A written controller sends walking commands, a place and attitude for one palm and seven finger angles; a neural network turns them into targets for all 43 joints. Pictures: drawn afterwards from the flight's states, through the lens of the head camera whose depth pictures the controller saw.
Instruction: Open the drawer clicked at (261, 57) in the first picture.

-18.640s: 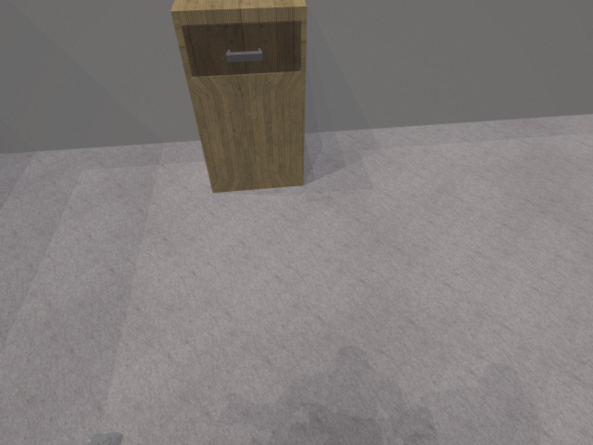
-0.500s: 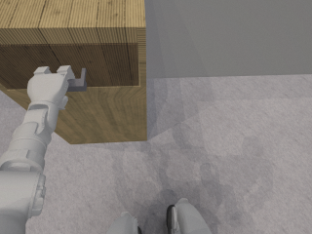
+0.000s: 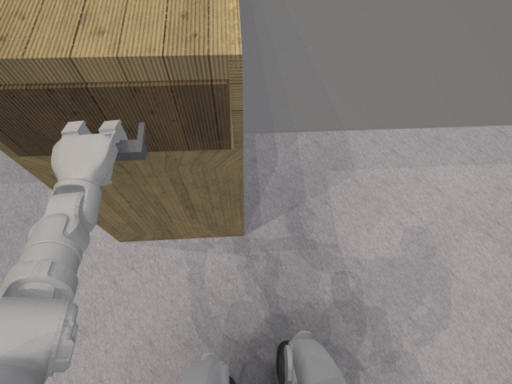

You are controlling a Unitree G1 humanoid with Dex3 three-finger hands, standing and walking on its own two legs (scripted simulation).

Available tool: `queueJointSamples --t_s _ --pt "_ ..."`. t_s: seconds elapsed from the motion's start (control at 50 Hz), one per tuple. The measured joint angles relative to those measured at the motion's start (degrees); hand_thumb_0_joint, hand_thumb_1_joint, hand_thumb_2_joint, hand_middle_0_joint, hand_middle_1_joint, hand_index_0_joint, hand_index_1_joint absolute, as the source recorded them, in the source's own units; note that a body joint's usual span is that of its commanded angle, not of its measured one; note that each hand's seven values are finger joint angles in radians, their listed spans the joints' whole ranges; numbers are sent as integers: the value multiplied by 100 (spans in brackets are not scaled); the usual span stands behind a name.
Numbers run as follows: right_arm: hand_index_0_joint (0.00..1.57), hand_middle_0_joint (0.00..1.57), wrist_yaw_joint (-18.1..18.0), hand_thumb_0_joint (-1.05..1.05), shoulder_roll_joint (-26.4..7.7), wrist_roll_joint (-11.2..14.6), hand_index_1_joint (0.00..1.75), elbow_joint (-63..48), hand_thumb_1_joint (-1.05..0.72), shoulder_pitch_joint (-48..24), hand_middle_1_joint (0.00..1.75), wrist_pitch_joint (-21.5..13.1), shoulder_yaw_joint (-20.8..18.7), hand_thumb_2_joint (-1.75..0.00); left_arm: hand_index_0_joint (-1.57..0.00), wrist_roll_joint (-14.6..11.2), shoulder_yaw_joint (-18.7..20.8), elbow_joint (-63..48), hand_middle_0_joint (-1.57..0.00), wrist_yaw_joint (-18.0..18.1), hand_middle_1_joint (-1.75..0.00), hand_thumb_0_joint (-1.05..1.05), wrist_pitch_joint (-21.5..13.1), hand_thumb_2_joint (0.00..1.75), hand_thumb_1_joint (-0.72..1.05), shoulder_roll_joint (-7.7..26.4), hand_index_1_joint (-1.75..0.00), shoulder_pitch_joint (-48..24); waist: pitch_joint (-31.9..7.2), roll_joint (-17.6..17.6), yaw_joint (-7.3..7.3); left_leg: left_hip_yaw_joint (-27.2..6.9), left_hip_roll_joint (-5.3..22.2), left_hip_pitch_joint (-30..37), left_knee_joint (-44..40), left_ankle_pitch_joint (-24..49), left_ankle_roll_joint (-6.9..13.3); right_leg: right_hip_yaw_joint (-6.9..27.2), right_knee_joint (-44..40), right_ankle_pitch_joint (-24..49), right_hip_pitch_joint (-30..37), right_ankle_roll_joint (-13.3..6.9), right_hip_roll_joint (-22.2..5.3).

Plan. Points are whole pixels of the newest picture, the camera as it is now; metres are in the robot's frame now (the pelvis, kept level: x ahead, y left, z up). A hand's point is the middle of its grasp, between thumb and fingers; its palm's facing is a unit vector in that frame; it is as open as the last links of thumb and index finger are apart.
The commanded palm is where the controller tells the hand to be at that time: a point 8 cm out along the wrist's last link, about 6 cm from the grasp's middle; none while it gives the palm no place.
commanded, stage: pull the drawer open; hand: left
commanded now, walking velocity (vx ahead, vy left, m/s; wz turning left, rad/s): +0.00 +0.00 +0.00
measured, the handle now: (107, 140) +0.51 +0.25 -0.01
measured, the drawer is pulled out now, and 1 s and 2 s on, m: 0.01 0.13 0.26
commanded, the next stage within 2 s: none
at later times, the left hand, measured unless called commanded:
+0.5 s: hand (98, 200) +0.41 +0.25 -0.03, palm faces -0.07 -0.07 -1.00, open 5.9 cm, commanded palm +0.37 +0.25 +0.03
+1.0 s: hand (91, 248) +0.33 +0.25 -0.03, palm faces -0.07 -0.06 -1.00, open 5.8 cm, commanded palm +0.30 +0.24 +0.03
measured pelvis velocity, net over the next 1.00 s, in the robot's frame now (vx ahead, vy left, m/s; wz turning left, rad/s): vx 0.02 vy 0.00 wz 0.00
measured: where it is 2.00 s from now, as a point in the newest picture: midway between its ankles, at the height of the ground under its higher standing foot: outside the picture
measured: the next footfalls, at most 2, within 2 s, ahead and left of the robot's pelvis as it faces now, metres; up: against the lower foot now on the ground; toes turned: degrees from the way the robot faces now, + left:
none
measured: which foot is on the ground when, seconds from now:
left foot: down 0.00-1.00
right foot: down 0.00-1.00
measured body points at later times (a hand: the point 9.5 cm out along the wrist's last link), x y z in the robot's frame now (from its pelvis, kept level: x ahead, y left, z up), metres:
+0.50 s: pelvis +0.02 +0.00 +0.01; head +0.14 +0.00 +0.45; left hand +0.40 +0.25 +0.03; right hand +0.11 -0.27 -0.12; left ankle -0.05 +0.08 -0.67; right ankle +0.04 -0.12 -0.67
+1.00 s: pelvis +0.02 +0.00 +0.02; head +0.12 -0.01 +0.46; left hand +0.32 +0.25 +0.03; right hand +0.16 -0.26 -0.11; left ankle -0.05 +0.08 -0.67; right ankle +0.04 -0.12 -0.67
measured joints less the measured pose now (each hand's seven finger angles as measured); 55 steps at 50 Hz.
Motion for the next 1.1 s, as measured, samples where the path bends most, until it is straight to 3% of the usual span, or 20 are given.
queueJointSamples --t_s 0.42,0.74,1.1 --pt "21 20 30 0 23 70 30 -185 -91 -295 30 131 -79 -89 -38 7 -171 -1062 -27 217 -135 1 166 77 68 -462 -135 1237 -38 -28 307 9 -39 633 -425 25 -10 42 -289 -55 573 18 3" --pt "21 20 39 0 67 84 30 -379 -91 -474 30 5 -67 -89 -39 2 -230 -2405 -26 356 -135 1 377 78 68 -705 -135 2698 37 -16 436 -32 -47 1081 -599 21 -53 51 -412 -107 998 10 28" --pt "21 20 -37 0 93 47 30 -446 -91 -640 30 -221 -11 -89 -41 -3 -257 -3114 -27 453 -135 1 420 78 67 -794 -135 3692 82 -34 532 -66 -57 1264 -520 -7 -93 38 -250 -162 1141 -49 22"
